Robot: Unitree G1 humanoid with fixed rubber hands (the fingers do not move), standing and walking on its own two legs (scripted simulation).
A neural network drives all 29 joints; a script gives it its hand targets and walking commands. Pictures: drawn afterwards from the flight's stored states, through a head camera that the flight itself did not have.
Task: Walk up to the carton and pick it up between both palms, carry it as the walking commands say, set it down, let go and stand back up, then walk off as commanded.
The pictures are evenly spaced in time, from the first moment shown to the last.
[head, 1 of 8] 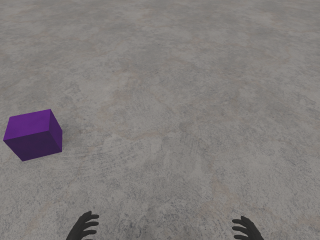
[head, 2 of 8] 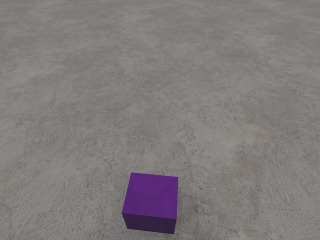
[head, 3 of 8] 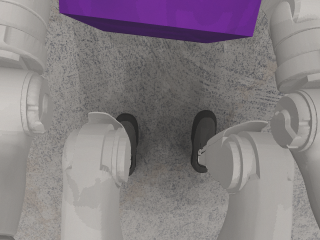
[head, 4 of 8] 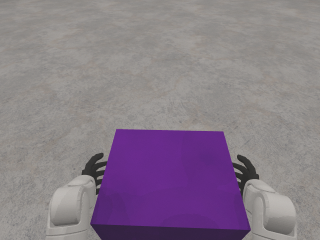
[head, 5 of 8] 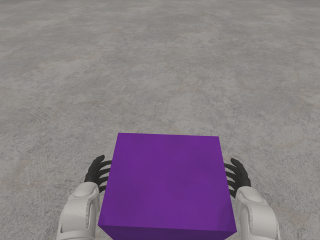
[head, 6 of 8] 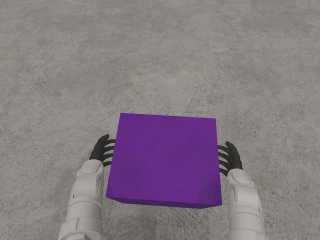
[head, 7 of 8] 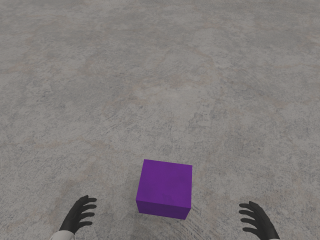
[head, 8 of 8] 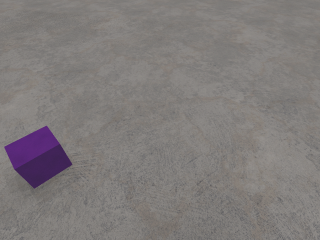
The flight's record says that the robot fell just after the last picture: no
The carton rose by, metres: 0.67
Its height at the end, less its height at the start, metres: +0.00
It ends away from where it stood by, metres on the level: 2.30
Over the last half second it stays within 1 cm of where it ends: yes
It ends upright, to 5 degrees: yes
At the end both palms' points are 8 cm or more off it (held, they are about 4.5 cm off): yes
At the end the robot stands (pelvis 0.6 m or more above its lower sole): yes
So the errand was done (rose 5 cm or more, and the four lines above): yes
